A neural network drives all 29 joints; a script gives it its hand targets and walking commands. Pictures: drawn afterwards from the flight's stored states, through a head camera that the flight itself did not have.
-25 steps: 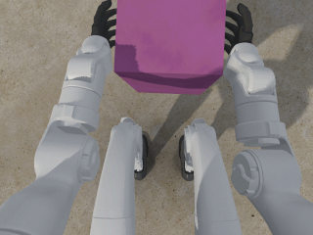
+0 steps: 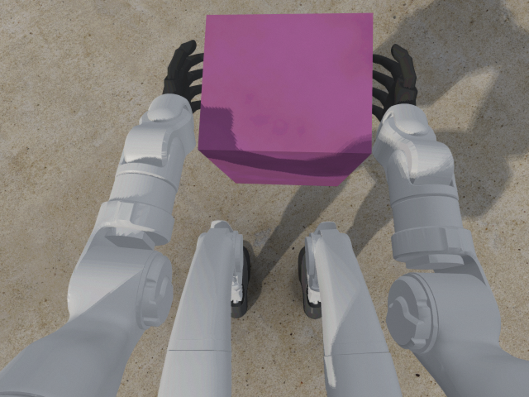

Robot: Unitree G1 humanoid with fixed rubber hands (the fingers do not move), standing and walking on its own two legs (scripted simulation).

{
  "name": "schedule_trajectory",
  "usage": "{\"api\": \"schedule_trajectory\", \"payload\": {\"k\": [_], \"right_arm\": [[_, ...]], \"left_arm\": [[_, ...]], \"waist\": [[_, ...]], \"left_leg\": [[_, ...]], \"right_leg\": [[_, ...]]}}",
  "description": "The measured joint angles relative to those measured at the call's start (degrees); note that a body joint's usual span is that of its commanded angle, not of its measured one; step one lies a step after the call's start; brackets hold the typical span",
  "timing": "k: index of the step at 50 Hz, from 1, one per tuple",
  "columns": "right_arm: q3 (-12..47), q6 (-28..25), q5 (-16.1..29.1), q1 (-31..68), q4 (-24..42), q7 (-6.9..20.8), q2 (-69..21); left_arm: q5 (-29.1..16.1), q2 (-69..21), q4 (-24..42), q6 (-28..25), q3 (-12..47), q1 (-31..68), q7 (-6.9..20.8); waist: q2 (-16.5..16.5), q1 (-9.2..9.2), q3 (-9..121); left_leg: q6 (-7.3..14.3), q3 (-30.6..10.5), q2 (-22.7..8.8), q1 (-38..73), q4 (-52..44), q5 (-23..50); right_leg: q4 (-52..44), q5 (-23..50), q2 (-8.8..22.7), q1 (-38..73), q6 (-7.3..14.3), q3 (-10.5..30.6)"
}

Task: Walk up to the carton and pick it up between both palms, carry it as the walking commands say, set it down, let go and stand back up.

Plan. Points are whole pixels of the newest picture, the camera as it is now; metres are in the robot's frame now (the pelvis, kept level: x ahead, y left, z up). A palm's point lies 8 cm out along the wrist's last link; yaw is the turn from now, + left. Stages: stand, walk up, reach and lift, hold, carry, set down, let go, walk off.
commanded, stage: reach and lift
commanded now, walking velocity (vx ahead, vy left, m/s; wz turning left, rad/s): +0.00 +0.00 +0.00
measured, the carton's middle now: (286, 120) +0.49 +0.00 -0.11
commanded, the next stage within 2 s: none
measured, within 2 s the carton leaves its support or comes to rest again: neither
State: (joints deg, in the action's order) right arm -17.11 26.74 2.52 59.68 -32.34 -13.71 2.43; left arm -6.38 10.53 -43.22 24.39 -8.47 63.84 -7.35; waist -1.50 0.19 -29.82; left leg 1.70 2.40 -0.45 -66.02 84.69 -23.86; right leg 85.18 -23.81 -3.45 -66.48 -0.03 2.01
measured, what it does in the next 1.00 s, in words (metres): rises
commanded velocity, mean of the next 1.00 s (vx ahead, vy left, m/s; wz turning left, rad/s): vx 0.00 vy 0.00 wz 0.00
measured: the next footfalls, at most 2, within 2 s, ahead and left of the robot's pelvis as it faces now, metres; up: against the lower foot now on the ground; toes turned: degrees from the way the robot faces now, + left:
none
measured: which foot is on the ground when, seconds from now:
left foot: down 0.00-1.00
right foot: down 0.00-1.00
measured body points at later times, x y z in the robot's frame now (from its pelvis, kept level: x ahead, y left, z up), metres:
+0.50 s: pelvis +0.02 -0.01 +0.07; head +0.21 +0.00 +0.46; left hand +0.48 +0.15 +0.03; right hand +0.47 -0.14 +0.04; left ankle +0.16 +0.11 -0.56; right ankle +0.17 -0.11 -0.56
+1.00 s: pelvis +0.11 +0.00 +0.14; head +0.14 +0.01 +0.59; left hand +0.47 +0.15 +0.13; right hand +0.47 -0.14 +0.15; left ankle +0.16 +0.11 -0.56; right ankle +0.17 -0.11 -0.56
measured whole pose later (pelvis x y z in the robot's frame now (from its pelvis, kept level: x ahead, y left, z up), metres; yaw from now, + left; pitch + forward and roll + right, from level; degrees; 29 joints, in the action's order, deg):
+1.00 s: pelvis +0.11 +0.00 +0.14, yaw +0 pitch +6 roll +0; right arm -20.3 27.1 -8.1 30.2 -35.2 -9.0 -8.1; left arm 5.3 -0.9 -42.9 27.3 -13.0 33.0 -4.1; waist -1.5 0.1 3.1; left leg 0.9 1.2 -0.3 -35.6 48.8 -19.3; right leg 48.2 -18.8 -3.5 -35.5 0.8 2.7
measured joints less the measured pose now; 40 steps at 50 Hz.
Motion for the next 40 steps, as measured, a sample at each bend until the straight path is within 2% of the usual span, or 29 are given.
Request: {"api": "schedule_trajectory", "payload": {"k": [23, 31, 34, 40], "right_arm": [[0.3, 0.1, -1.2, -5.9, 0.4, -0.4, -2.9], [0.1, -0.5, -3.0, -12.9, -1.0, 0.1, -5.6], [-1.6, -1.0, -5.5, -16.6, -3.5, 1.4, -7.7], [-3.8, -1.0, -10.0, -22.6, -4.1, 3.9, -9.8]], "left_arm": [[1.3, -1.2, 0.2, -0.1, 0.0, -6.7, 1.4], [3.8, -3.5, 0.1, 0.4, -0.8, -14.1, 2.3], [5.4, -5.4, 0.1, 1.2, -2.4, -19.2, 2.5], [9.1, -8.9, 0.1, 1.6, -4.6, -25.3, 3.0]], "waist": [[-0.2, -1.04, 2.8], [-0.3, -0.82, 13.4], [-0.2, -0.33, 21.1], [-0.2, 0.26, 30.9]], "left_leg": [[-0.8, -0.4, 0.1, 14.2, -14.9, 3.9], [-0.8, -0.5, 0.1, 15.2, -19.9, 4.5], [-0.8, -0.6, 0.2, 15.1, -22.4, 4.4], [-0.8, -0.9, 0.2, 19.0, -28.1, 4.5]], "right_leg": [[-14.4, 3.7, -0.1, 13.9, 0.7, 0.4], [-20.0, 4.5, -0.1, 15.2, 0.5, 0.5], [-22.7, 4.6, -0.1, 15.3, 0.5, 0.6], [-28.9, 4.8, -0.1, 19.5, 0.6, 0.6]]}}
